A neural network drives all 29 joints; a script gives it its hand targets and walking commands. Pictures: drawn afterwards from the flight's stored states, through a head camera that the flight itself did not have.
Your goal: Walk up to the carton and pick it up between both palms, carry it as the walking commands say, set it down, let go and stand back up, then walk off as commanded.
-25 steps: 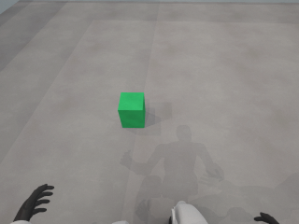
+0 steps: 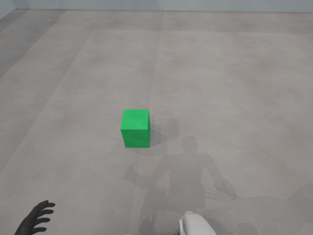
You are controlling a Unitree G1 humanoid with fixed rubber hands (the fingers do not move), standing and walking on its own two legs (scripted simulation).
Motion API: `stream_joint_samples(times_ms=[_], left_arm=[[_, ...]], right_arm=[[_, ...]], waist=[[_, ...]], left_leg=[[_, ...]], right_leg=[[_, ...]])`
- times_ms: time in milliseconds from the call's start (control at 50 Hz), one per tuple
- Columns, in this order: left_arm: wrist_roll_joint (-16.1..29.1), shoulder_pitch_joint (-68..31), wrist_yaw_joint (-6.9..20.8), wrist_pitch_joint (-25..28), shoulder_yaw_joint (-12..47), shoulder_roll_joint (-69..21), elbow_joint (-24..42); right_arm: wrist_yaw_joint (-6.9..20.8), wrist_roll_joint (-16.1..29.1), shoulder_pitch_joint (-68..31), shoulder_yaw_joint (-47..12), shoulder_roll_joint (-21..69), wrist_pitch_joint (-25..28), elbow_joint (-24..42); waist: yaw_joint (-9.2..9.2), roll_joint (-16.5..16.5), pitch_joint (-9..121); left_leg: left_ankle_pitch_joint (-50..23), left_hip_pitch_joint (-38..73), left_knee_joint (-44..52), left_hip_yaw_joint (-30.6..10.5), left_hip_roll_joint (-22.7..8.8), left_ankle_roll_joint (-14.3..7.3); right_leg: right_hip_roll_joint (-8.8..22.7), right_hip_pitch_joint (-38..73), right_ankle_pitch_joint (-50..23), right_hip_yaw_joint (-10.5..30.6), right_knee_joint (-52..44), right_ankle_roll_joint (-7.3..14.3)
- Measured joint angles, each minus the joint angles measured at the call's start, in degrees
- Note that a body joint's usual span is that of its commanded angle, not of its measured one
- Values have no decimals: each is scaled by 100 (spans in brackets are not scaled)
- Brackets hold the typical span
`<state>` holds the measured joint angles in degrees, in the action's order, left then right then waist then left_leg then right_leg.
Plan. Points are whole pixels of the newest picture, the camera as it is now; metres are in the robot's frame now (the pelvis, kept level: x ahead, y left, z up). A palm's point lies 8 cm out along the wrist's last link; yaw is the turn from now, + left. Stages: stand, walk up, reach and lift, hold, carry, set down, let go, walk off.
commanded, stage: walk up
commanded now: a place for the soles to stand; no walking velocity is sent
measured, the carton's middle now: (136, 128) +0.86 +0.11 -0.62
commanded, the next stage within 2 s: none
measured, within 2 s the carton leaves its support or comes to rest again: neither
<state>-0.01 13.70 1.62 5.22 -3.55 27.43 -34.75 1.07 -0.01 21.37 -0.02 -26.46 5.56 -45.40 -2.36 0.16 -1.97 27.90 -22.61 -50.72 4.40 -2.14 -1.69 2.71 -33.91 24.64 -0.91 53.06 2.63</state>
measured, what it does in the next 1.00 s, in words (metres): walks ahead: right foot, then left foot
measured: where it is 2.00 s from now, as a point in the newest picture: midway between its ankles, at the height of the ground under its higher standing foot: (151, 216)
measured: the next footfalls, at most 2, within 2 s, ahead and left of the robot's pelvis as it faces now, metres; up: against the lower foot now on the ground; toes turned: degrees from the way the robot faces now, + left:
right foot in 0.02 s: +0.14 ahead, -0.12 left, +0.00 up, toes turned -2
left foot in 0.36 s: +0.18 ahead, +0.14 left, +0.00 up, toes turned +3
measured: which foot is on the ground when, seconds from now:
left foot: down 0.00-0.02, up 0.04-0.34, down 0.36-0.66, up 0.68-0.94, down 0.96-1.00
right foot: up 0.00-0.00, down 0.02-0.36, up 0.38-0.62, down 0.64-0.94, up 0.96-1.00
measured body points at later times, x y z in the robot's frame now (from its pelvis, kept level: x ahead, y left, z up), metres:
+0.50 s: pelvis +0.10 +0.02 +0.00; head +0.11 +0.02 +0.45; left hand +0.23 +0.36 -0.06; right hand +0.15 -0.31 -0.10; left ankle +0.14 +0.14 -0.69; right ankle +0.15 -0.11 -0.66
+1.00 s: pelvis +0.21 +0.04 -0.01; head +0.21 +0.03 +0.44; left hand +0.29 +0.39 -0.07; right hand +0.28 -0.29 -0.11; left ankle +0.25 +0.16 -0.70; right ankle +0.22 -0.10 -0.68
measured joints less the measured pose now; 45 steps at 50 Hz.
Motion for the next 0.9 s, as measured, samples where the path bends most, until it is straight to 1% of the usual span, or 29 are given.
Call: stream_joint_samples(times_ms=[20,40,60,100,120,200,280,320,340,360,380,400,440,500,580,640,680,720,760,860,900], left_arm=[[0,4,-5,59,-18,1,-1],[0,26,-23,124,-38,9,-4],[0,88,-40,152,-33,8,-8],[0,275,-53,150,-11,8,-9],[0,375,-65,141,-12,7,-8],[0,704,-83,89,-57,29,-7],[-1,926,-82,71,-71,69,-7],[-1,937,-82,29,-71,77,-6],[-1,920,-82,3,-71,84,-5],[-1,908,-82,-14,-68,89,-5],[-1,866,-83,-57,-70,89,-12],[-1,836,-83,-114,-59,70,-22],[-1,737,-83,-145,7,51,-31],[0,448,-84,-95,6,67,-29],[0,123,-84,-57,-1,70,-28],[0,73,-87,58,-13,77,-25],[0,156,-119,151,-42,89,-34],[-1,332,-136,141,-9,86,-37],[0,510,-164,125,-10,85,-35],[0,787,-176,97,-58,110,-35],[-1,822,-175,55,-67,128,-35]], right_arm=[[0,0,-1,0,0,-7,15],[3,0,-2,0,1,-13,38],[8,0,-4,1,0,-32,48],[9,0,-9,1,-3,-95,54],[12,0,-13,0,-5,-111,62],[84,0,-13,0,-24,-154,71],[149,0,-32,0,-26,-163,84],[175,0,-34,1,-27,-159,88],[177,0,-33,1,-31,-134,84],[172,1,-22,4,-61,-74,81],[148,0,-24,3,-71,-12,78],[126,0,-23,4,-65,18,77],[76,0,-18,3,-64,20,70],[31,0,-15,2,-63,12,70],[30,0,-14,1,-62,-23,70],[30,0,-12,1,-61,-71,81],[35,0,-15,1,-59,-117,124],[35,0,-29,1,-66,-182,129],[40,0,-49,1,-69,-196,157],[132,0,-60,1,-71,-211,176],[156,0,-59,1,-72,-211,177]], waist=[[7,-1,-29],[17,4,-101],[30,-9,-137],[81,-42,-137],[123,-48,-138],[269,-66,-140],[312,-71,-142],[312,-74,-134],[308,-78,-108],[299,-109,-52],[304,-78,-88],[302,-12,-138],[213,23,-128],[109,26,-126],[61,29,-121],[66,33,-112],[75,18,-187],[102,-43,-199],[176,-64,-202],[286,-85,-204],[301,-88,-203]], left_leg=[[40,4,-84,-21,-6,0],[41,-10,-325,-79,-10,-1],[39,-67,-691,-166,-10,-1],[25,-181,-1322,-339,-6,-1],[-32,-209,-1474,-399,-8,-1],[-361,-235,-1489,-540,-8,0],[-397,-237,-1302,-478,-7,0],[-393,-240,-915,-395,-8,0],[-390,-232,-553,-346,-9,0],[-265,-203,-56,-355,-13,-7],[-164,-240,-15,-329,8,21],[-198,-243,-116,-237,32,46],[-339,-243,-119,-161,47,50],[-358,-244,-94,-150,47,50],[-236,-243,-93,-149,49,49],[-119,-238,-145,-166,50,49],[-28,-261,-614,-281,48,49],[-26,-345,-1306,-484,74,49],[-67,-374,-1569,-561,73,49],[-155,-406,-1518,-565,39,50],[-152,-408,-1240,-490,39,50]], right_leg=[[-1,121,-193,-10,-200,-5],[-1,202,-534,-40,-202,-11],[-5,286,-611,-79,-140,-40],[-12,528,-452,-135,-138,-71],[-11,656,-370,-137,-161,-72],[3,1094,-166,-140,-237,-72],[8,1355,25,-144,-238,-72],[13,1385,101,-150,-236,-72],[15,1338,143,-154,-205,-72],[4,1193,209,-161,-53,-72],[24,1026,235,-106,274,-71],[24,870,236,-9,658,-71],[2,523,240,23,1144,-72],[3,75,243,27,1204,-72],[4,-232,242,29,894,-72],[6,54,103,31,-9,-75],[0,207,-496,-38,-54,-79],[-4,448,-402,-124,-16,-90],[14,695,-232,-127,-46,-91],[120,1144,38,-130,-95,-91],[165,1230,135,-134,-96,-91]])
